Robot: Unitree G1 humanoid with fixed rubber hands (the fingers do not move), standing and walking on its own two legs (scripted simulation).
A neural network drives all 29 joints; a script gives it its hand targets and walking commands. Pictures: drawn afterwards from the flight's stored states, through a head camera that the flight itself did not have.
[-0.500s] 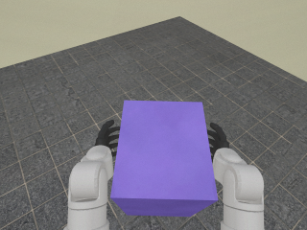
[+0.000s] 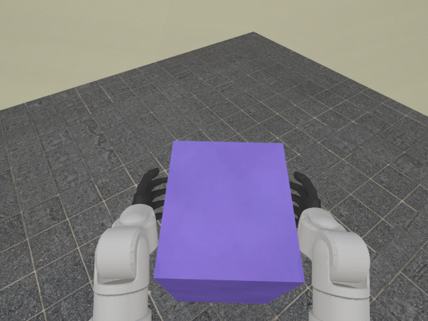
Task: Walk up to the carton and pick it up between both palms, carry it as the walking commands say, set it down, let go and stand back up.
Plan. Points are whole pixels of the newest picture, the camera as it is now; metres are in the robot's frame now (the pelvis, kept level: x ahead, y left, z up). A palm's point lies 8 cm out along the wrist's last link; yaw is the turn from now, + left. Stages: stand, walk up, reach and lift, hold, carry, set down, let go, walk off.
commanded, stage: carry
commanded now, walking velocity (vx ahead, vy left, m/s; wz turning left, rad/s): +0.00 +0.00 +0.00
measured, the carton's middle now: (224, 231) +0.29 -0.01 +0.03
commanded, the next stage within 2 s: none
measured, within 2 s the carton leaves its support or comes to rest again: neither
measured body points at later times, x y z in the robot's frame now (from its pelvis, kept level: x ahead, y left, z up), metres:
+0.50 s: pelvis -0.05 +0.01 +0.00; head -0.10 +0.02 +0.44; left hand +0.23 +0.14 +0.09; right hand +0.22 -0.14 +0.09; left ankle -0.04 +0.13 -0.74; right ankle -0.02 -0.11 -0.74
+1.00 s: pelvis -0.14 +0.02 -0.02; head -0.15 +0.04 +0.43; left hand +0.15 +0.15 +0.06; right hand +0.14 -0.13 +0.07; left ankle -0.04 +0.13 -0.74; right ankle -0.04 -0.11 -0.72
